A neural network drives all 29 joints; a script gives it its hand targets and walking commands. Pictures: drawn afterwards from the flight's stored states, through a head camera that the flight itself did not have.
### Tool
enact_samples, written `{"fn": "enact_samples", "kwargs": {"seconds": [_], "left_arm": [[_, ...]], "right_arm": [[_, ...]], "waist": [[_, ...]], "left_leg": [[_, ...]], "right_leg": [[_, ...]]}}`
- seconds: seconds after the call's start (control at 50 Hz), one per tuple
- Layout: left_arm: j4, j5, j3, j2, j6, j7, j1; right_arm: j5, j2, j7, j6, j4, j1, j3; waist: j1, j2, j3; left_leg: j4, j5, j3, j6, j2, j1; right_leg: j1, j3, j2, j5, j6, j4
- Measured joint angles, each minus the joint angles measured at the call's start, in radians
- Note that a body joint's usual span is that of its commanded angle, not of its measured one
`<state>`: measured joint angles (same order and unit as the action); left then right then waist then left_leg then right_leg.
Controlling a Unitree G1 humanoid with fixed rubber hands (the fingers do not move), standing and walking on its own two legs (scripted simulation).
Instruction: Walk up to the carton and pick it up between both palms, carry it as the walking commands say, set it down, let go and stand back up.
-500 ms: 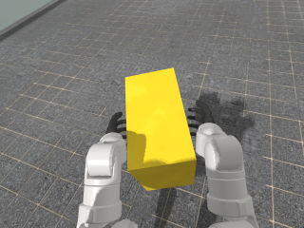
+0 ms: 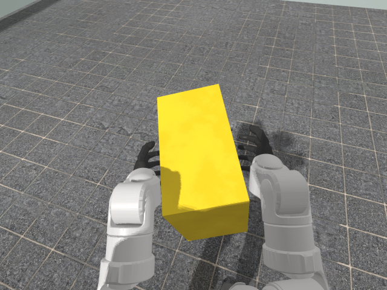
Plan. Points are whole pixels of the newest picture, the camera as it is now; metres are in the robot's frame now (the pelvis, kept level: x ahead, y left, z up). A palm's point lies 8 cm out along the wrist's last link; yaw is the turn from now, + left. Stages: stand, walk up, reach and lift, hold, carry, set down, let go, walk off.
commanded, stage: carry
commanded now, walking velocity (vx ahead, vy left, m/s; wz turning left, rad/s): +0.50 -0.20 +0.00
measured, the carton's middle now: (202, 165) +0.38 -0.01 +0.02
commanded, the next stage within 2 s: none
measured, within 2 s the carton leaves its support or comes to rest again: neither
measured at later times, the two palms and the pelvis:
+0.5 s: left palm (161, 93) +0.56 +0.08 +0.09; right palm (248, 84) +0.57 -0.14 +0.11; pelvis +0.26 -0.02 +0.01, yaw +0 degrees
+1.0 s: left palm (187, 41) +0.84 +0.01 +0.09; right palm (254, 34) +0.85 -0.21 +0.10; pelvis +0.53 -0.10 +0.01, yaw +2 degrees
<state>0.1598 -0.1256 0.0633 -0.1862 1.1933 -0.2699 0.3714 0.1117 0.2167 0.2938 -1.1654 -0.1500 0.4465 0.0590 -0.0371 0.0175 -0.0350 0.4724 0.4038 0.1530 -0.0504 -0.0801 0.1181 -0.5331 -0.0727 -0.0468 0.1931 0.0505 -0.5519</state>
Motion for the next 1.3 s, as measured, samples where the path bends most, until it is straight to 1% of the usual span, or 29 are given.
{"fn": "enact_samples", "kwargs": {"seconds": [0.02,0.04,0.06,0.1,0.16,0.26,0.38,0.42,0.44,0.5,0.56,0.6,0.68,0.7,0.72,0.78,0.84,0.92,1.0,1.04,1.06,1.08,1.12,1.16,1.2,1.24,1.26,1.28,1.3], "left_arm": [[0.000,0.000,0.000,-0.001,0.000,0.000,0.003],[0.000,0.000,0.000,-0.002,0.000,0.001,0.004],[-0.001,0.000,0.000,-0.002,0.003,0.002,0.004],[-0.001,0.000,0.000,-0.003,0.019,0.010,0.008],[0.000,0.000,0.000,-0.004,0.026,0.007,0.008],[0.000,0.000,0.000,-0.004,0.018,0.003,0.008],[-0.001,0.000,0.000,-0.004,0.016,0.000,0.009],[-0.001,0.000,0.000,-0.004,0.015,-0.008,0.010],[-0.003,0.000,0.000,-0.003,0.015,-0.009,0.008],[-0.004,0.000,0.000,-0.001,0.039,-0.009,0.003],[-0.003,0.000,0.000,-0.001,0.035,-0.009,0.003],[-0.003,0.000,0.000,-0.001,0.029,-0.010,0.003],[-0.003,0.000,0.000,-0.001,0.016,-0.010,0.002],[-0.003,0.000,0.000,-0.001,0.013,-0.008,0.003],[-0.003,0.001,0.000,-0.001,0.013,-0.003,0.003],[-0.003,0.000,0.000,-0.002,0.017,0.005,0.003],[-0.003,0.000,0.000,-0.002,0.008,0.003,0.004],[-0.003,0.000,0.000,-0.002,-0.001,0.003,0.003],[-0.003,0.000,0.000,-0.003,0.000,0.002,0.004],[-0.003,0.000,0.000,-0.003,0.003,0.001,0.004],[-0.003,0.000,0.000,-0.002,0.006,-0.001,0.004],[-0.003,0.000,0.000,-0.002,0.008,0.002,0.004],[-0.003,0.000,0.000,-0.001,0.015,0.003,0.004],[-0.002,0.000,0.000,-0.001,0.015,0.002,0.005],[-0.001,0.000,0.000,-0.001,0.011,0.001,0.005],[-0.001,0.000,0.000,-0.001,0.008,0.000,0.005],[-0.001,0.000,0.000,-0.001,0.006,-0.001,0.005],[-0.001,0.000,0.000,-0.001,0.003,-0.001,0.004],[-0.002,0.000,0.000,-0.002,0.001,0.000,0.003]], "right_arm": [[0.000,0.000,-0.002,0.002,0.000,-0.001,0.004],[0.000,-0.001,-0.005,0.005,0.000,-0.003,0.007],[-0.001,-0.003,-0.011,0.006,0.003,-0.008,0.009],[0.000,-0.010,-0.016,0.006,0.012,-0.023,0.010],[0.000,-0.014,-0.021,0.002,0.023,-0.032,0.006],[0.000,-0.011,-0.017,0.002,0.017,-0.027,0.004],[0.000,-0.010,-0.017,0.002,0.016,-0.024,0.005],[0.000,-0.007,-0.017,0.000,0.016,-0.015,0.007],[0.000,-0.007,-0.017,0.002,0.019,-0.018,0.006],[0.000,-0.009,-0.022,0.001,0.053,-0.023,0.006],[0.000,-0.007,-0.026,0.002,0.056,-0.019,0.012],[0.000,-0.006,-0.026,0.002,0.054,-0.014,0.015],[0.000,-0.003,-0.026,0.002,0.039,-0.009,0.016],[0.000,-0.003,-0.026,0.002,0.033,-0.008,0.017],[0.000,-0.004,-0.026,0.003,0.031,-0.010,0.020],[0.000,-0.009,-0.026,0.003,0.031,-0.020,0.015],[0.000,-0.009,-0.020,0.003,0.016,-0.019,0.006],[0.000,-0.008,-0.009,0.002,-0.007,-0.020,-0.006],[0.000,-0.008,-0.008,0.002,-0.011,-0.020,-0.008],[0.000,-0.008,-0.007,0.001,-0.010,-0.019,-0.008],[0.000,-0.008,-0.007,0.002,-0.009,-0.021,-0.010],[0.000,-0.010,-0.007,0.003,-0.008,-0.026,-0.012],[0.000,-0.012,-0.007,0.003,-0.003,-0.029,-0.015],[0.000,-0.011,-0.007,0.002,-0.003,-0.028,-0.015],[0.000,-0.010,-0.007,0.002,-0.003,-0.025,-0.013],[0.000,-0.009,-0.007,0.002,-0.006,-0.022,-0.012],[0.000,-0.007,-0.007,0.002,-0.006,-0.018,-0.010],[0.000,-0.006,-0.007,0.002,-0.006,-0.014,-0.006],[0.000,-0.006,-0.008,0.005,-0.006,-0.014,-0.005]], "waist": [[0.000,-0.002,-0.006],[0.001,-0.016,-0.005],[0.002,-0.021,-0.004],[0.002,-0.010,-0.004],[0.000,-0.002,-0.005],[-0.001,-0.002,-0.006],[-0.002,-0.001,-0.011],[-0.003,-0.007,-0.011],[-0.002,0.006,-0.009],[-0.002,0.015,-0.010],[-0.001,-0.006,-0.011],[-0.001,-0.009,-0.011],[0.000,-0.008,-0.014],[0.000,-0.015,-0.014],[0.000,-0.033,-0.013],[0.002,-0.025,-0.012],[0.000,-0.014,-0.012],[-0.001,0.002,-0.013],[-0.001,0.008,-0.016],[-0.004,0.002,-0.016],[-0.004,0.000,-0.015],[-0.004,0.010,-0.012],[-0.004,0.014,-0.012],[-0.002,0.004,-0.013],[-0.001,-0.004,-0.014],[0.000,-0.004,-0.016],[0.000,-0.002,-0.016],[0.001,-0.001,-0.016],[0.000,-0.018,-0.014]], "left_leg": [[0.054,0.035,0.000,-0.002,-0.010,-0.003],[0.136,0.047,-0.001,0.002,-0.033,0.013],[0.240,0.059,-0.010,0.004,-0.035,0.048],[0.431,0.112,-0.024,0.016,-0.004,0.140],[0.514,0.118,-0.027,0.020,0.031,0.252],[0.448,0.081,-0.029,0.020,0.034,0.362],[0.149,-0.114,-0.024,0.023,0.037,0.342],[0.029,-0.204,-0.038,0.046,0.035,0.288],[0.039,-0.229,-0.036,0.062,0.040,0.283],[0.009,-0.204,-0.038,0.064,0.042,0.238],[-0.044,-0.188,-0.046,0.048,0.022,0.189],[-0.064,-0.170,-0.047,0.033,0.009,0.156],[-0.060,-0.104,-0.046,-0.001,-0.001,0.088],[-0.031,-0.076,-0.047,-0.003,-0.008,0.083],[0.027,-0.060,-0.048,0.002,-0.027,0.095],[0.323,0.064,-0.045,0.015,-0.007,0.197],[0.448,0.083,-0.045,0.022,0.021,0.305],[0.433,0.030,-0.037,0.023,0.041,0.403],[0.248,-0.090,-0.006,0.023,0.067,0.400],[0.085,-0.222,0.017,0.035,0.079,0.350],[0.044,-0.262,0.017,0.068,0.076,0.310],[0.051,-0.226,0.019,0.087,0.077,0.289],[0.046,-0.168,0.016,0.093,0.072,0.252],[0.021,-0.143,0.006,0.082,0.058,0.213],[0.003,-0.125,-0.008,0.055,0.041,0.175],[0.003,-0.092,-0.021,0.028,0.029,0.136],[0.012,-0.066,-0.026,0.014,0.026,0.117],[0.040,-0.033,-0.031,0.002,0.025,0.105],[0.084,0.002,-0.033,-0.002,0.008,0.104]], "right_leg": [[0.018,-0.005,0.001,-0.096,0.000,0.017],[0.026,-0.017,0.010,-0.125,0.000,-0.010],[0.035,-0.020,0.018,-0.090,0.001,-0.030],[0.070,-0.019,0.020,-0.022,0.007,-0.013],[0.133,-0.023,0.020,-0.003,0.011,0.051],[0.230,-0.025,0.022,0.056,0.012,0.086],[0.337,-0.026,0.038,0.156,0.007,0.082],[0.334,-0.027,0.050,0.216,0.005,-0.006],[0.306,-0.026,0.041,0.230,0.005,-0.090],[0.198,-0.026,0.036,0.230,0.005,-0.302],[0.119,-0.025,0.035,0.232,0.004,-0.292],[0.094,-0.024,0.034,0.221,0.004,-0.207],[0.120,-0.024,0.034,0.101,0.004,0.031],[0.137,-0.031,0.037,0.017,0.005,0.052],[0.153,-0.043,0.049,0.003,0.008,0.049],[0.210,-0.046,0.051,0.078,0.026,0.071],[0.264,-0.048,0.051,0.104,0.034,0.122],[0.351,-0.048,0.051,0.150,0.035,0.167],[0.454,-0.050,0.054,0.219,0.035,0.177],[0.456,-0.052,0.060,0.255,0.035,0.079],[0.428,-0.052,0.062,0.265,0.031,-0.039],[0.372,-0.053,0.056,0.265,0.017,-0.197],[0.230,-0.048,0.057,0.269,-0.002,-0.503],[0.109,-0.044,0.056,0.273,-0.004,-0.617],[0.027,-0.035,0.050,0.276,-0.004,-0.532],[0.007,-0.034,0.034,0.218,-0.004,-0.290],[0.015,-0.033,0.023,0.138,-0.004,-0.149],[0.030,-0.034,0.011,0.009,-0.004,-0.025],[0.040,-0.046,0.017,-0.058,0.002,-0.018]]}}
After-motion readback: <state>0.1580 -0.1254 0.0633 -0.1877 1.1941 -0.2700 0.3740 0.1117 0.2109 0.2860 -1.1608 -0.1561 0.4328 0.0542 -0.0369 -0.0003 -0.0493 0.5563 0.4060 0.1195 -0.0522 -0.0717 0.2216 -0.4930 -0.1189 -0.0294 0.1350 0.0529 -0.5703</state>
